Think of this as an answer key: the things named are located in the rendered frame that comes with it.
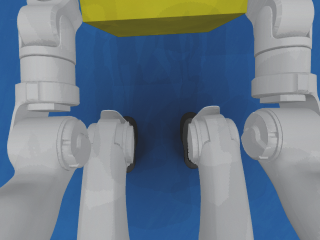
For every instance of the robot left foot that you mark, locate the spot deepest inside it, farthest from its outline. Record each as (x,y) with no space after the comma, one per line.
(133,123)

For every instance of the robot left upper arm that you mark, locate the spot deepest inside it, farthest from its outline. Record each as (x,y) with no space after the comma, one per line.
(44,152)

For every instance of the robot right foot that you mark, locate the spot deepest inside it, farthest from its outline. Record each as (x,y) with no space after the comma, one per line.
(186,119)

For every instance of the carton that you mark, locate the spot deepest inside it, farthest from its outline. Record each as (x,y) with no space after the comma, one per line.
(129,18)

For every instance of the left robot forearm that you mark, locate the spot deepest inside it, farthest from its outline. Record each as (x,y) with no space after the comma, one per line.
(47,52)

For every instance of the robot right upper arm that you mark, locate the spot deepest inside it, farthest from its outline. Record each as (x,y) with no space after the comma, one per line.
(286,143)

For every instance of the right robot forearm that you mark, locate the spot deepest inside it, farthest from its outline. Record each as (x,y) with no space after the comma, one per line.
(282,31)

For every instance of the robot foot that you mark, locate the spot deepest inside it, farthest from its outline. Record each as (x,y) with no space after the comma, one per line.
(186,119)
(133,123)

